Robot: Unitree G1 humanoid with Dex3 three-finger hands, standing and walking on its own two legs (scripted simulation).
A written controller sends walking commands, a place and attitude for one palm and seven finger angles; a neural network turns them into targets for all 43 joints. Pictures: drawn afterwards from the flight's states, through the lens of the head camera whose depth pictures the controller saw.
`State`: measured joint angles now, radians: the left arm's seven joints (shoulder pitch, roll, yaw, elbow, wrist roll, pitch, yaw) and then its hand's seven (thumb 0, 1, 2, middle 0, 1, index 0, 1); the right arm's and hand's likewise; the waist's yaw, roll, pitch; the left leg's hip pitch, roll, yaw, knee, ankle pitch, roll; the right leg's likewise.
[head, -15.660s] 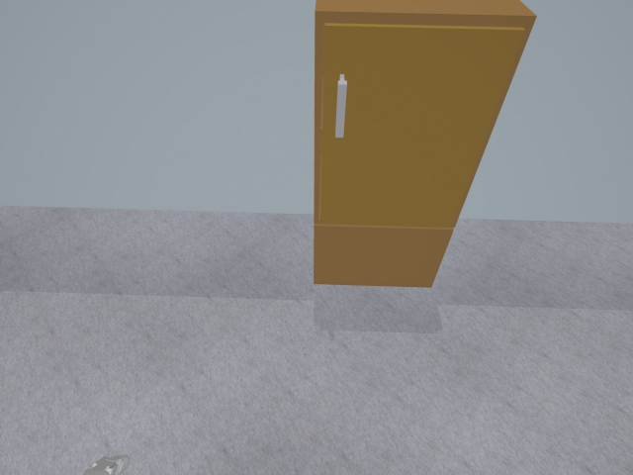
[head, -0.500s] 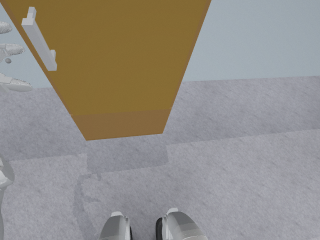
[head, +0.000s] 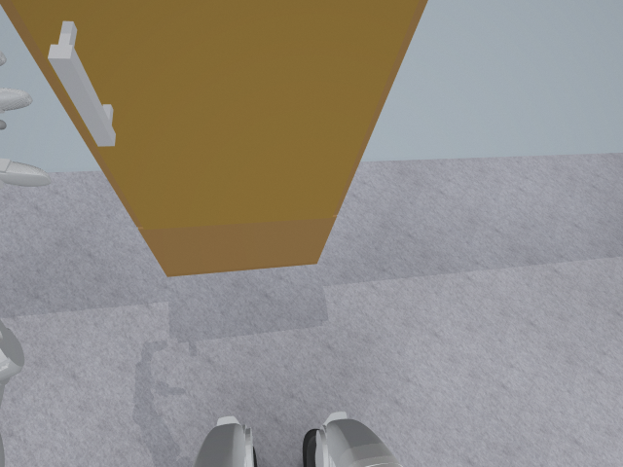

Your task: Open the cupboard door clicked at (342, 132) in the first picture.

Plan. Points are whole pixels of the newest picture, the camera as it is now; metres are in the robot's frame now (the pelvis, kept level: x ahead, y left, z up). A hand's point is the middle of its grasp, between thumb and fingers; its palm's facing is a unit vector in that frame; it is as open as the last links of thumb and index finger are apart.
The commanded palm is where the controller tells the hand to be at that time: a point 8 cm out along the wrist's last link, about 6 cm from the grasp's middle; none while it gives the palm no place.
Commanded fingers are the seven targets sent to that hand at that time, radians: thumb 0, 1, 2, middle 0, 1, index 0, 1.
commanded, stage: move the hooked fingers beside the handle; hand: left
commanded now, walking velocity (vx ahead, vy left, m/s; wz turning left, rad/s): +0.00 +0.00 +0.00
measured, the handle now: (88, 89) +0.55 +0.24 +0.08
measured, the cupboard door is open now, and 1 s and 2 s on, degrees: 0 0 0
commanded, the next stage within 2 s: slide the fingers in behind the handle in 0.52 s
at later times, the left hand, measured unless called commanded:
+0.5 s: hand (23, 125) +0.49 +0.29 +0.09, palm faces +0.07 -1.00 -0.02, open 13.9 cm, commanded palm +0.47 +0.34 +0.08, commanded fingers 0.00 -0.50 0.30 -0.30 -1.20 -0.30 -1.20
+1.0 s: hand (46, 129) +0.49 +0.27 +0.08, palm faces +0.05 -1.00 +0.00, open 14.0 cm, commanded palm +0.47 +0.31 +0.08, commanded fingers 0.00 -0.50 0.30 -0.30 -1.20 -0.30 -1.20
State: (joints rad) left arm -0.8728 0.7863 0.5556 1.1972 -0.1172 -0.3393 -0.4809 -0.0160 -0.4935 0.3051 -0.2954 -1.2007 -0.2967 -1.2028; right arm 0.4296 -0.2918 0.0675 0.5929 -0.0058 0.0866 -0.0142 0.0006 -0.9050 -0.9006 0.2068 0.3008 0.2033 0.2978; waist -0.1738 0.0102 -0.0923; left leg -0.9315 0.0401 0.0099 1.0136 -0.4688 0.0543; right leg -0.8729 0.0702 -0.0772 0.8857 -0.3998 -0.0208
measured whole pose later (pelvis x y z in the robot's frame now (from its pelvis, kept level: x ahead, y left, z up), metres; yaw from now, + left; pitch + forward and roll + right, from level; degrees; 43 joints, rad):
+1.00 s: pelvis -0.01 +0.00 +0.00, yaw +1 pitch +22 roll -5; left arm -0.93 0.71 0.47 1.22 -0.11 -0.33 -0.42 -0.02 -0.50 0.30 -0.30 -1.20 -0.30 -1.20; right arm 0.39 -0.29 0.07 0.60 0.00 0.07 -0.02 0.00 -0.91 -0.90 0.21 0.30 0.20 0.30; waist -0.18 0.01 -0.09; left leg -0.95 0.03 0.00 1.03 -0.46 0.05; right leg -0.89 0.06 -0.09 0.91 -0.40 -0.02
